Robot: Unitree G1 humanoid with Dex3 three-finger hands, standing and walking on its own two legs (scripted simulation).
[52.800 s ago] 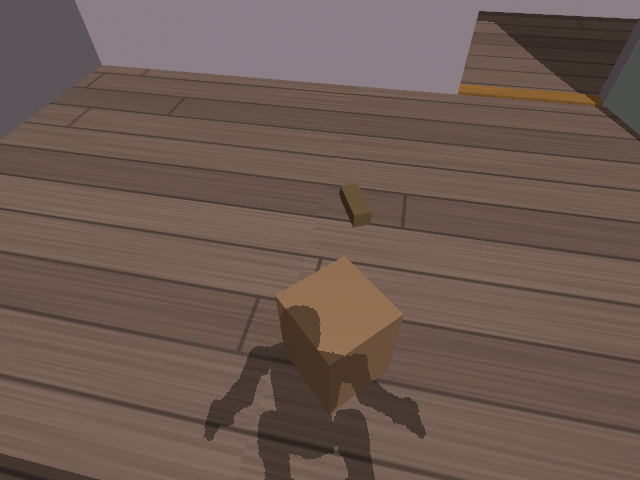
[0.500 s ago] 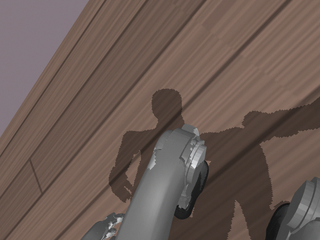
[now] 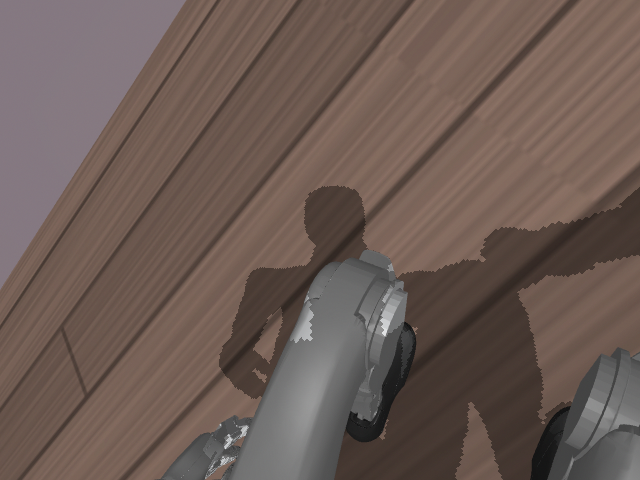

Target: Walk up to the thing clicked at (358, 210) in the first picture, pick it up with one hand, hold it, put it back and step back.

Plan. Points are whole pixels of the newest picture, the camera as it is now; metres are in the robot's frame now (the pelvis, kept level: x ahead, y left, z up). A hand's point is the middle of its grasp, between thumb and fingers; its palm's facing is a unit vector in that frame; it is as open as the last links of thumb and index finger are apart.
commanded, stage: open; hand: right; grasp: from above
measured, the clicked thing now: out of the picture +0.48 -0.37 -0.28
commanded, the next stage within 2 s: withdraw in 0.24 s
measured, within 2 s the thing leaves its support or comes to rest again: neither
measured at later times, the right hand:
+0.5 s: hand out of the picture +0.49 -0.33 -0.22, palm faces -0.41 +0.11 -0.91, open 13.9 cm
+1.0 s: hand out of the picture +0.48 -0.34 -0.04, palm faces -0.49 +0.12 -0.86, open 14.0 cm
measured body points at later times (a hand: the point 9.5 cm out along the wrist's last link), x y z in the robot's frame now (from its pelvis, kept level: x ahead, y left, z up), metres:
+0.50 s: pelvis +0.00 +0.00 +0.00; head +0.28 -0.12 +0.33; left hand +0.03 +0.26 -0.05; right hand +0.51 -0.33 -0.17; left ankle +0.12 +0.13 -0.28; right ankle +0.06 -0.13 -0.28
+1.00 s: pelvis -0.01 +0.01 +0.06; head +0.23 -0.07 +0.44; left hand +0.09 +0.28 -0.04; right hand +0.50 -0.35 +0.01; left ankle +0.12 +0.13 -0.28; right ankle +0.06 -0.13 -0.28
